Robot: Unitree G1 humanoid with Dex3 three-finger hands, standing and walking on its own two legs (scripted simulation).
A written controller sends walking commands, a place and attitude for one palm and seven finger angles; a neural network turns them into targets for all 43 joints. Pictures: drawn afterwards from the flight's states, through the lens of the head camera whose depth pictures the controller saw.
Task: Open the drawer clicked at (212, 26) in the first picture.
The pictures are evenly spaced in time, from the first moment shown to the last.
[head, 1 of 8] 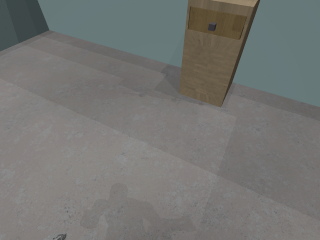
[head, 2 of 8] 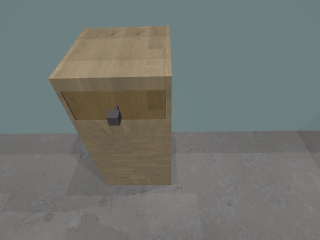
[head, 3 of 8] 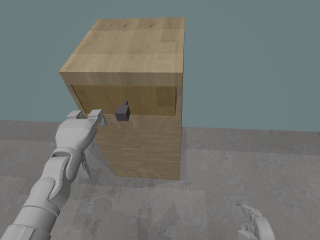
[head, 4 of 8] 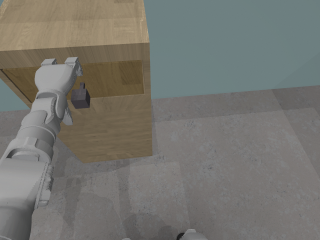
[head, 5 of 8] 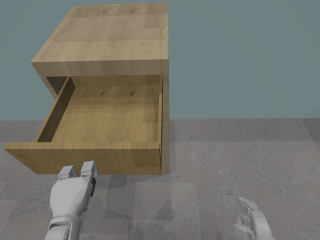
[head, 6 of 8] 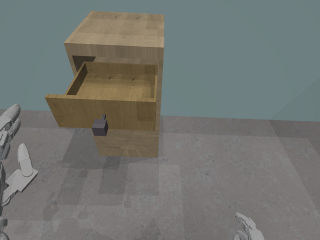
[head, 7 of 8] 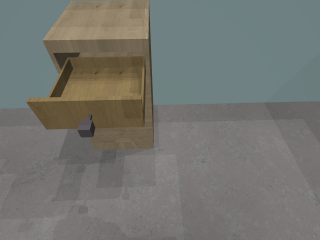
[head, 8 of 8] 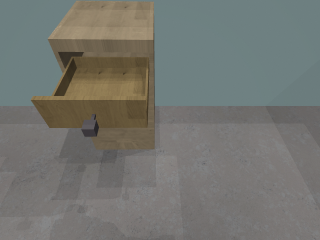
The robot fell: no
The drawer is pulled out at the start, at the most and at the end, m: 0.00 0.30 0.30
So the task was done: yes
